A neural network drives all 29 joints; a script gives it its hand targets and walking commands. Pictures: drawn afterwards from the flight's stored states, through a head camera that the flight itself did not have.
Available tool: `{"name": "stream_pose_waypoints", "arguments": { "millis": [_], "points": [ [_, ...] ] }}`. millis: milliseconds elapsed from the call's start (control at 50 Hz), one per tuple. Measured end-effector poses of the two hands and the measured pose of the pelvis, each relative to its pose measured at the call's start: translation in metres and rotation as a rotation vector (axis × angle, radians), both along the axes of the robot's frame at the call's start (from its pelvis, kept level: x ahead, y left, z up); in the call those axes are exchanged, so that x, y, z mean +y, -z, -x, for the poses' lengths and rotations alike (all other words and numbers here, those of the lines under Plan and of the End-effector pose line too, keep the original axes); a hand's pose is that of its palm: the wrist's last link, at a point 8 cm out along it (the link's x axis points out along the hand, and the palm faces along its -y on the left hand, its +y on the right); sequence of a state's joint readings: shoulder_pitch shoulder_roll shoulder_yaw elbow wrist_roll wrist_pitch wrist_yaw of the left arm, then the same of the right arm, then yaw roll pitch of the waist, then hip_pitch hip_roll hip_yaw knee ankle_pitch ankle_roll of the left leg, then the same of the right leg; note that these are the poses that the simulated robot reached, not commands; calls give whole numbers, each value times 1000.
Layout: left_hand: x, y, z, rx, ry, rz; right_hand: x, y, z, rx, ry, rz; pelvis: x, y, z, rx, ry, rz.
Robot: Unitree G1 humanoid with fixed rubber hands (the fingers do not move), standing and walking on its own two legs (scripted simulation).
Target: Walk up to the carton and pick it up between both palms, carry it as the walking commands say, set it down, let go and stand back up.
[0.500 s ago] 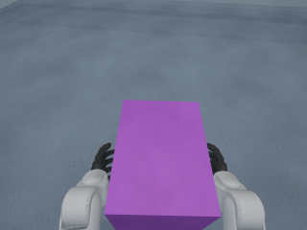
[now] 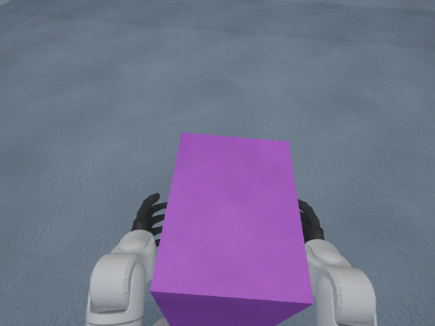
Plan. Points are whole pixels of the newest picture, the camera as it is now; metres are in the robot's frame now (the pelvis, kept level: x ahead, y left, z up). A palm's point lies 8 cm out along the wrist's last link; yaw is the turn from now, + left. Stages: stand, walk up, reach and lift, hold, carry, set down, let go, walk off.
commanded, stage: carry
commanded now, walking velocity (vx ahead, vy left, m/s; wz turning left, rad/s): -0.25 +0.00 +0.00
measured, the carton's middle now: (224, 241) +0.27 -0.01 +0.02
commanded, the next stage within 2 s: none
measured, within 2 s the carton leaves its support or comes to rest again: neither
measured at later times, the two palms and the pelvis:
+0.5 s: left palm out of the picture +0.04 +0.12 +0.07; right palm out of the picture +0.03 -0.15 +0.06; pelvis -0.22 -0.01 +0.00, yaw -1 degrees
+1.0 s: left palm out of the picture -0.17 +0.12 +0.06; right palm out of the picture -0.18 -0.15 +0.06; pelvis -0.43 -0.01 +0.00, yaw -2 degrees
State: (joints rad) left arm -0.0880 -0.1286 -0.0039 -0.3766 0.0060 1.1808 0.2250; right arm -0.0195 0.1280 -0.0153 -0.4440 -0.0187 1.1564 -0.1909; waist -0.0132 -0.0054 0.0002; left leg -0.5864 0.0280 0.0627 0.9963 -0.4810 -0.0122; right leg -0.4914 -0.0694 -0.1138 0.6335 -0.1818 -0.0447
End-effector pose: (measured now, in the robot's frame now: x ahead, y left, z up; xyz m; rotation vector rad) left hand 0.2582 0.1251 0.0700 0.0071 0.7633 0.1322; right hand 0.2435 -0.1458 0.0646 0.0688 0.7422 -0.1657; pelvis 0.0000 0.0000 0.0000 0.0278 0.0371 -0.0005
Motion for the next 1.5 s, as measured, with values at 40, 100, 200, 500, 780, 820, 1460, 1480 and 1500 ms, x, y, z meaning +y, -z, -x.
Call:
{"name": "stream_pose_waypoints", "arguments": {
  "millis": [40,100,200,500,780,820,1460,1480,1500],
  "points": [
    [-4,1,16,-4,22,5,-4,-3,19,-5,23,2,2,0,18,7,9,-6],
    [-5,2,38,-35,48,7,-4,-6,45,-35,50,5,6,6,45,25,9,5],
    [6,6,86,-34,24,40,7,-11,87,-33,27,38,11,4,93,0,30,0],
    [-6,4,220,9,-25,-9,-6,6,213,12,-23,-11,-12,2,220,4,14,23],
    [2,8,329,-28,17,49,2,-10,328,-23,20,44,3,2,338,18,57,37],
    [5,10,351,-10,3,39,5,-6,345,-3,2,37,2,1,352,18,62,47],
    [30,0,630,-35,-32,43,30,-9,622,-24,-30,39,19,1,629,5,85,63],
    [28,-2,638,-49,-31,37,27,-8,631,-38,-28,32,18,4,639,7,88,58],
    [24,-3,645,-65,-29,31,24,-7,639,-54,-24,25,16,7,650,10,91,49]
  ]
}}
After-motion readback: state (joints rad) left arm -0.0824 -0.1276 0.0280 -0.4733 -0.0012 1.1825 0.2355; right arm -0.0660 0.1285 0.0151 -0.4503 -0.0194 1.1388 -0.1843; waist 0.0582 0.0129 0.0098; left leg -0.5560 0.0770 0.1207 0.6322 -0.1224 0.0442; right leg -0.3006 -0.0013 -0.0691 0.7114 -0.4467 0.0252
